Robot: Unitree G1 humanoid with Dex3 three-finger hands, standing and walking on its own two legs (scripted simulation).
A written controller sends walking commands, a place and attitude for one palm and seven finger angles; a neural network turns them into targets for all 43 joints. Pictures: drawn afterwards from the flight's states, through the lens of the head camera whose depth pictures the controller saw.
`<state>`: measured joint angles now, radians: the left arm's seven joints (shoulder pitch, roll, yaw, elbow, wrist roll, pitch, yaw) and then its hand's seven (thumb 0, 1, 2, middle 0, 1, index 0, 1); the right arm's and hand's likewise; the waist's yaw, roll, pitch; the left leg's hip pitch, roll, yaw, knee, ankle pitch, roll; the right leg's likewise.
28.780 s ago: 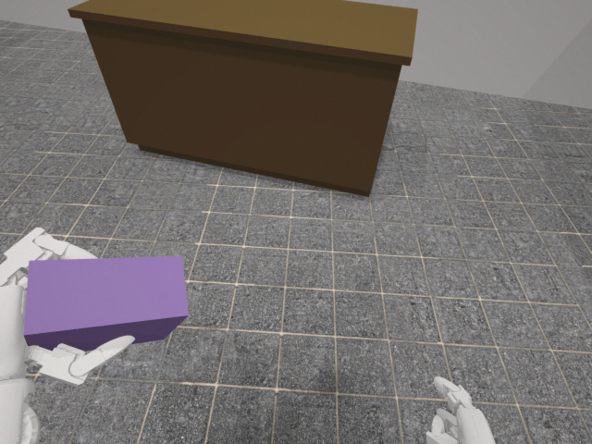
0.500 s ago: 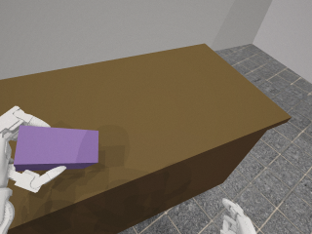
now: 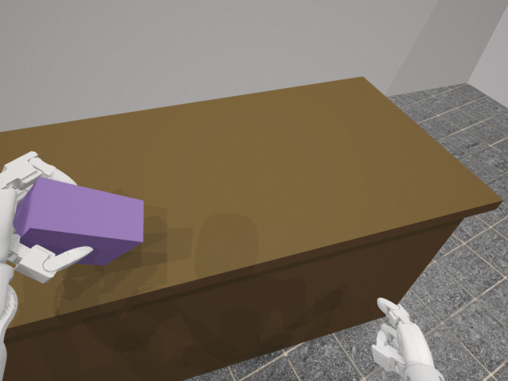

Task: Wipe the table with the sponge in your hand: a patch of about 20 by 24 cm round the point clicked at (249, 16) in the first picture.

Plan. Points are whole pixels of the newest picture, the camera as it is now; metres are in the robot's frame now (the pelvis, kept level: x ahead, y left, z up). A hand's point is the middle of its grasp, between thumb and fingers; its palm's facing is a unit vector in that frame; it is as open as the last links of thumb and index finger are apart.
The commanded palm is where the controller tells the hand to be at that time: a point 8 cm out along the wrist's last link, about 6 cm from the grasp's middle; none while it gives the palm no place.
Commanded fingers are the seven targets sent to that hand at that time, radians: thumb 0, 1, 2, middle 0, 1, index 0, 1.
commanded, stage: turn the palm down, sponge in hand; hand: left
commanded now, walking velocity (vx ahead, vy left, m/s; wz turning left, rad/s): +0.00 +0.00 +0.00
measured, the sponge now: (93, 230) +0.26 +0.27 +0.14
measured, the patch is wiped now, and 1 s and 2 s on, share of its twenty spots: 0.00 0.00 0.00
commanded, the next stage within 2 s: move the sponge above the wiping area in 1.72 s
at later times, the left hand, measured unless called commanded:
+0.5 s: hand (52, 218) +0.24 +0.30 +0.17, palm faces +0.28 -0.37 -0.88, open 10.3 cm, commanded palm +0.21 +0.30 +0.23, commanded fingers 0.00 0.10 1.30 -1.20 -1.60 -1.20 -1.60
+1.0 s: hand (49, 209) +0.25 +0.31 +0.18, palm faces +0.14 -0.22 -0.96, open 10.3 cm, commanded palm +0.21 +0.31 +0.24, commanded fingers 0.00 0.10 1.30 -1.20 -1.60 -1.20 -1.60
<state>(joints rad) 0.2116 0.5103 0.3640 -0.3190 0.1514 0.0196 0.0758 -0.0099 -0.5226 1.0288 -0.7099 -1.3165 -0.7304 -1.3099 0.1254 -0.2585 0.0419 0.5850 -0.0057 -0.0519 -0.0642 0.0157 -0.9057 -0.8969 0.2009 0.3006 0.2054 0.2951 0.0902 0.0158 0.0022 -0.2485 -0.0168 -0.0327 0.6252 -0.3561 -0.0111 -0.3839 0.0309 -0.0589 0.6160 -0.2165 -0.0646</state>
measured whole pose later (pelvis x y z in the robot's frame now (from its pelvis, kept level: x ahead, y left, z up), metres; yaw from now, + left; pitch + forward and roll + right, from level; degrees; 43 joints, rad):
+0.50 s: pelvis +0.01 +0.00 +0.00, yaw -1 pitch +0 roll +1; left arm 0.30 0.63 0.30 -0.38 0.33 0.24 0.04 -0.01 -0.52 1.03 -0.71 -1.32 -0.73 -1.31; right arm 0.16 -0.32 -0.01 0.60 0.05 0.03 -0.12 0.02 -0.91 -0.90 0.20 0.30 0.20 0.29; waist 0.09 0.09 -0.01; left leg -0.25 -0.02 -0.01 0.64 -0.38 -0.01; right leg -0.40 0.04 -0.04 0.65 -0.25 -0.06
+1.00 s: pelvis +0.01 +0.04 +0.02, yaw -2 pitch -4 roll +1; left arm 0.10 0.59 0.04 -0.41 0.69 0.48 -0.14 -0.01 -0.52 1.03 -0.71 -1.32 -0.73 -1.32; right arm 0.03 -0.26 0.09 0.59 0.05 0.05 -0.08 0.02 -0.90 -0.90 0.20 0.30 0.21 0.30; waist 0.13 0.10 0.03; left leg -0.07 -0.06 0.01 0.43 -0.29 0.04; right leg -0.23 0.00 -0.01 0.46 -0.16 -0.02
